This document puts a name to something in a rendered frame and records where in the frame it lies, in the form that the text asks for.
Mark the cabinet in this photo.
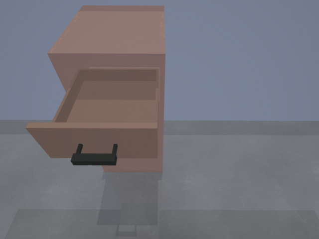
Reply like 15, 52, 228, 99
47, 5, 165, 172

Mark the drawer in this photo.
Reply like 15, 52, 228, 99
25, 69, 159, 158

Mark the handle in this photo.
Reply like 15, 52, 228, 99
71, 144, 118, 165

